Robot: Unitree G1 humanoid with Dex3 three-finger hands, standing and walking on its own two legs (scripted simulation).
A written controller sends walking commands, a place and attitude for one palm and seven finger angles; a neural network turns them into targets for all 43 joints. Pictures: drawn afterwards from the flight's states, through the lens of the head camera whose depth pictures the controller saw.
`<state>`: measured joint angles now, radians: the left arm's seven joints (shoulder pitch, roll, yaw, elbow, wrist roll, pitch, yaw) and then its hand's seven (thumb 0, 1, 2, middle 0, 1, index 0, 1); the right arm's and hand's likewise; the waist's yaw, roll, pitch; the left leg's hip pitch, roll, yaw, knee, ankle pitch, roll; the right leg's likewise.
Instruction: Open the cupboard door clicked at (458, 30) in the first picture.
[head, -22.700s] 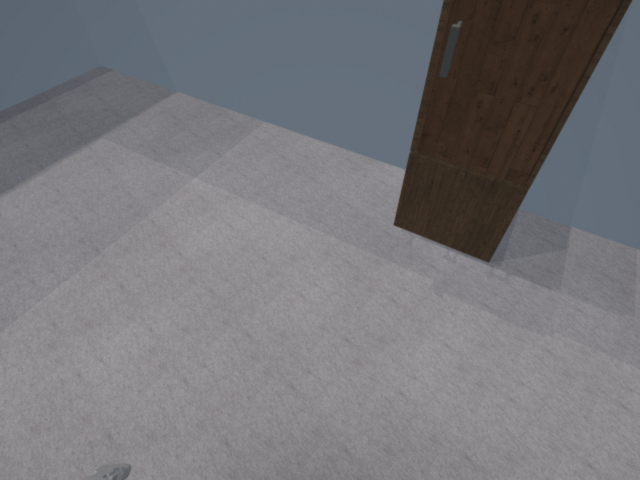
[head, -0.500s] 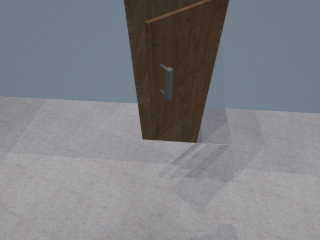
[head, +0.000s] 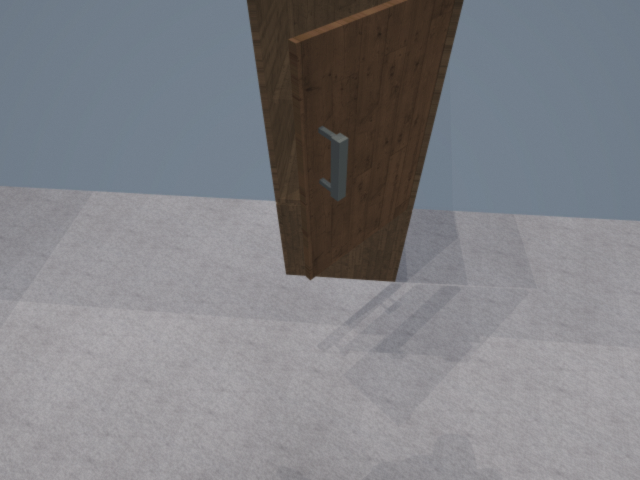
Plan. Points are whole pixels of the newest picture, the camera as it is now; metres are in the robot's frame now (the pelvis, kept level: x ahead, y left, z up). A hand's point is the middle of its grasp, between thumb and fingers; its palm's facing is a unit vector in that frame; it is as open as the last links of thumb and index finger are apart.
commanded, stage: look to check the result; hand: left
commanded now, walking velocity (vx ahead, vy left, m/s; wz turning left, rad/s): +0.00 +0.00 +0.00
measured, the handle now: (331, 163) +0.63 +0.02 +0.02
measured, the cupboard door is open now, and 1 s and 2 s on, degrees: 47 47 47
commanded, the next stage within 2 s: walk to a spot facing it in 0.02 s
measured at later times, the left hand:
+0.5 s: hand out of the picture +0.09 +0.19 -0.18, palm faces -0.12 -0.95 -0.27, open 7.4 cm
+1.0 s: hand out of the picture +0.14 +0.17 -0.18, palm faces -0.35 -0.90 -0.24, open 7.4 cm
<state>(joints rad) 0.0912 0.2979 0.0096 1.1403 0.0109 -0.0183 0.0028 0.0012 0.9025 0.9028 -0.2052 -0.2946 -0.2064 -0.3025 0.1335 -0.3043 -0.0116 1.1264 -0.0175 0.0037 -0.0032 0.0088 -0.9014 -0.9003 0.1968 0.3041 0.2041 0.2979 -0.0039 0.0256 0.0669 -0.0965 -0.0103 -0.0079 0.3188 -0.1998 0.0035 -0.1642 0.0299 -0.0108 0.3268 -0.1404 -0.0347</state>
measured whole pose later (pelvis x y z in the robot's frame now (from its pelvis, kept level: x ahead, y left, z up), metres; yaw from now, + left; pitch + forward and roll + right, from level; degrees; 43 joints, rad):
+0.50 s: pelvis +0.00 -0.02 -0.02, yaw -9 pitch -1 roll +2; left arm 0.16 0.23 0.05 1.00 0.02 0.07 -0.02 0.00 0.90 0.90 -0.20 -0.29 -0.20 -0.30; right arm 0.19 -0.22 -0.04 1.00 -0.03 0.03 -0.03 0.01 -0.90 -0.90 0.20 0.30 0.20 0.30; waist 0.02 0.01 0.11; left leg -0.15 0.04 0.14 0.51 -0.33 -0.01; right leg -0.36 0.04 0.03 0.77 -0.40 -0.02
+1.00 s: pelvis +0.01 -0.01 -0.01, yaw -26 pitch +3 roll +0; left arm 0.24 0.23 0.08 0.92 0.02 0.05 0.00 0.00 0.90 0.90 -0.21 -0.29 -0.21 -0.30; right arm 0.06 -0.22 -0.05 0.87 0.00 0.02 -0.03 0.01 -0.90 -0.90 0.20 0.30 0.20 0.30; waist 0.04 -0.03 0.07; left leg -0.28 0.01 -0.07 0.52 -0.35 -0.02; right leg -0.35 0.16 0.27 0.48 -0.17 -0.02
